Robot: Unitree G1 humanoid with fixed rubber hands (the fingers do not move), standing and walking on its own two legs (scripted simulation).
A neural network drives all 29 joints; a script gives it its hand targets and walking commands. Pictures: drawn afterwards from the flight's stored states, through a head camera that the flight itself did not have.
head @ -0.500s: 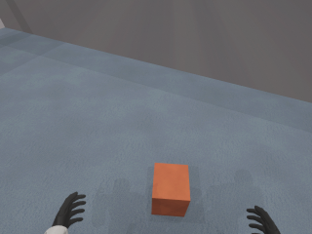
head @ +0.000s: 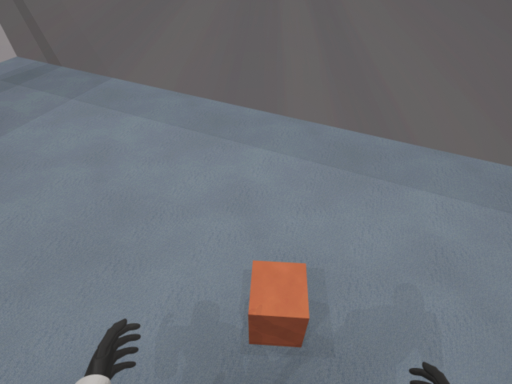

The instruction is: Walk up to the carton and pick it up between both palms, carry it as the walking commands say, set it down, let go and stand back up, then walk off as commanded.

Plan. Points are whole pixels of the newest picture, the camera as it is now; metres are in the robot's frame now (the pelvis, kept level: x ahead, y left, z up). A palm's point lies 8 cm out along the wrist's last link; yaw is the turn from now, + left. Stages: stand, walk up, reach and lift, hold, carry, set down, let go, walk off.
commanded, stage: stand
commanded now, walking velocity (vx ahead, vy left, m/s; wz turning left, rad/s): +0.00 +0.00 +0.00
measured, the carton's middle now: (277, 304) +0.56 -0.09 -0.63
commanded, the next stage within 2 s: walk off in 0.58 s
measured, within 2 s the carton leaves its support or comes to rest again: neither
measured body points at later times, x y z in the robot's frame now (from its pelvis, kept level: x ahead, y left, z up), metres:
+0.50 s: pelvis +0.00 +0.00 +0.00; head -0.02 +0.00 +0.45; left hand +0.18 +0.25 -0.07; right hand +0.12 -0.29 -0.08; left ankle +0.00 +0.08 -0.72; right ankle +0.02 -0.08 -0.72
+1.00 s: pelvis +0.01 -0.01 +0.00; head +0.00 -0.01 +0.45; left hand +0.17 +0.25 -0.08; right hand +0.08 -0.29 -0.10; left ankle +0.00 +0.08 -0.72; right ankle +0.01 -0.09 -0.72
